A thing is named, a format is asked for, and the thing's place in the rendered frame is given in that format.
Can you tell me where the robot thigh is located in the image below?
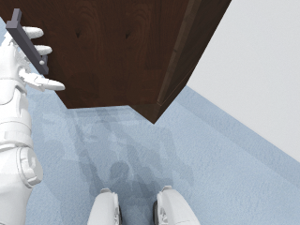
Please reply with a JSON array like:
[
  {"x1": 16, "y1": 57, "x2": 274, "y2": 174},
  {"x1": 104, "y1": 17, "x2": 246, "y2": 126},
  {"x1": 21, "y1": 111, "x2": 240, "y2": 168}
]
[
  {"x1": 157, "y1": 189, "x2": 201, "y2": 225},
  {"x1": 87, "y1": 191, "x2": 119, "y2": 225}
]

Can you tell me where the cupboard door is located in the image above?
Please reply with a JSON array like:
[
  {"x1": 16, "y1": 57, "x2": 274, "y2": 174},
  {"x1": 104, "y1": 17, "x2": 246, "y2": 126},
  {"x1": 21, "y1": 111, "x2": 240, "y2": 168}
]
[{"x1": 0, "y1": 0, "x2": 189, "y2": 110}]

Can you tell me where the handle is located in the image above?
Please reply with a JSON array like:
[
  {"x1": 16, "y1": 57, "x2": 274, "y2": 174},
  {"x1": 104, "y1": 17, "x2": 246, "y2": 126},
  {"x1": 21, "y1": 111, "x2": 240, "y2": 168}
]
[{"x1": 6, "y1": 8, "x2": 49, "y2": 75}]

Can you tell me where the robot left thigh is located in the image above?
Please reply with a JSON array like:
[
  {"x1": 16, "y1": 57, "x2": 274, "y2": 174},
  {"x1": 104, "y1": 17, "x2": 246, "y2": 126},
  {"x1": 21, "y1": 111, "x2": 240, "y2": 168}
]
[{"x1": 87, "y1": 191, "x2": 119, "y2": 225}]

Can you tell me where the robot left hand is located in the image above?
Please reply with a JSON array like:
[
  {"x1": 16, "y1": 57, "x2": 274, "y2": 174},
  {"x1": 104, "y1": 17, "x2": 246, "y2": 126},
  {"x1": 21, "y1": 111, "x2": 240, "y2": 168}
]
[{"x1": 0, "y1": 26, "x2": 66, "y2": 92}]

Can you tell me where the robot left upper arm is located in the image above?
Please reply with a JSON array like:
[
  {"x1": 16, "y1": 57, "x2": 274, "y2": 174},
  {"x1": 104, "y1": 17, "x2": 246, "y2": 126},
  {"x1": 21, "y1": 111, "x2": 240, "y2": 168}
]
[{"x1": 0, "y1": 146, "x2": 43, "y2": 225}]

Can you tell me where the left robot forearm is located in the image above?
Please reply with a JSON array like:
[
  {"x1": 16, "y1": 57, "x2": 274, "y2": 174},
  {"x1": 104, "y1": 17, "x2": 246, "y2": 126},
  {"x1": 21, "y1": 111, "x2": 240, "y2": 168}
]
[{"x1": 0, "y1": 79, "x2": 34, "y2": 153}]

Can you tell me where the robot right thigh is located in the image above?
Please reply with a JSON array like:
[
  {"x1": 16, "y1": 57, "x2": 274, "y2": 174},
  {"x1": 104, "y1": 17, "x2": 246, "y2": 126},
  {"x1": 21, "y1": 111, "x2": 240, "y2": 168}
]
[{"x1": 157, "y1": 189, "x2": 201, "y2": 225}]

